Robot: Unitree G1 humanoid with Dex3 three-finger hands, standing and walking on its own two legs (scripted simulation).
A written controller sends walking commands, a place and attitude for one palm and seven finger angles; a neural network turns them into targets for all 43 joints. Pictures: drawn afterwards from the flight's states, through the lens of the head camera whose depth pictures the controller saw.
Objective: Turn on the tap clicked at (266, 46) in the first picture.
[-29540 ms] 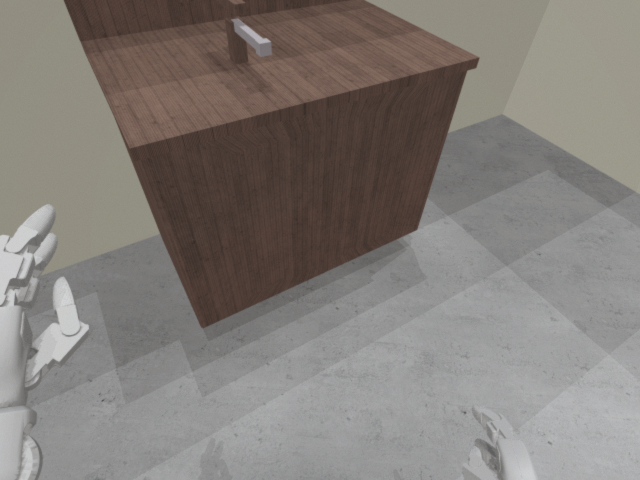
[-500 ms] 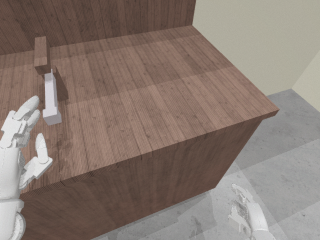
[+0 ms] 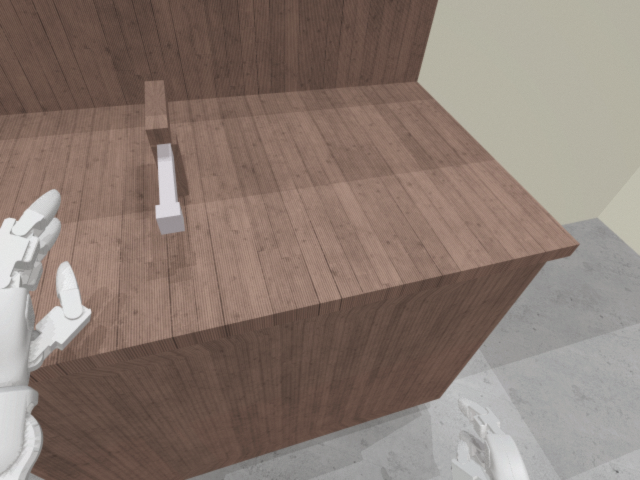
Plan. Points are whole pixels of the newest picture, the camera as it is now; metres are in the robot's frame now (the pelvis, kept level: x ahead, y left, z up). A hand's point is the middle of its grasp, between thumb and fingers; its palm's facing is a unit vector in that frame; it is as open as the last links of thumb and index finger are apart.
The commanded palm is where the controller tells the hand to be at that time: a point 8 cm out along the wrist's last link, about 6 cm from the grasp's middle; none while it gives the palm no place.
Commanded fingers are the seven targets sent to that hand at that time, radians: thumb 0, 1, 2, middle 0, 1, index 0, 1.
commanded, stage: look again from close up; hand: left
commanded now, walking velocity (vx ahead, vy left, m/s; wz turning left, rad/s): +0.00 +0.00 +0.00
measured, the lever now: (170, 218) +0.37 +0.23 +0.13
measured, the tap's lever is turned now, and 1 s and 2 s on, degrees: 0 0 0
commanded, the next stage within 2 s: shuffle to correct the standing spot in 0.36 s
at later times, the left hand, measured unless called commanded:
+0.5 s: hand (123, 287) +0.24 +0.22 +0.17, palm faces +0.38 -0.84 -0.38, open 7.4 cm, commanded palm +0.18 +0.26 +0.17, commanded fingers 0.00 0.90 0.90 -0.20 -0.30 -0.20 -0.30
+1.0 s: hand (186, 292) +0.25 +0.17 +0.16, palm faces +0.35 -0.86 -0.37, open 7.4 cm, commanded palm +0.19 +0.20 +0.17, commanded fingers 0.00 0.90 0.90 -0.20 -0.30 -0.20 -0.30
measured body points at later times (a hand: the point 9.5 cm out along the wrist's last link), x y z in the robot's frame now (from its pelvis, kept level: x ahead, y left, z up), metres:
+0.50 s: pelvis +0.03 -0.02 +0.00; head +0.04 -0.01 +0.45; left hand +0.21 +0.27 +0.19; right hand +0.22 -0.25 -0.07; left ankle +0.05 +0.05 -0.74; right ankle +0.02 -0.15 -0.74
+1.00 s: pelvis +0.03 -0.08 +0.00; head +0.05 -0.07 +0.45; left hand +0.22 +0.21 +0.18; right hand +0.21 -0.31 -0.08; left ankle +0.05 +0.05 -0.74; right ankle +0.02 -0.15 -0.74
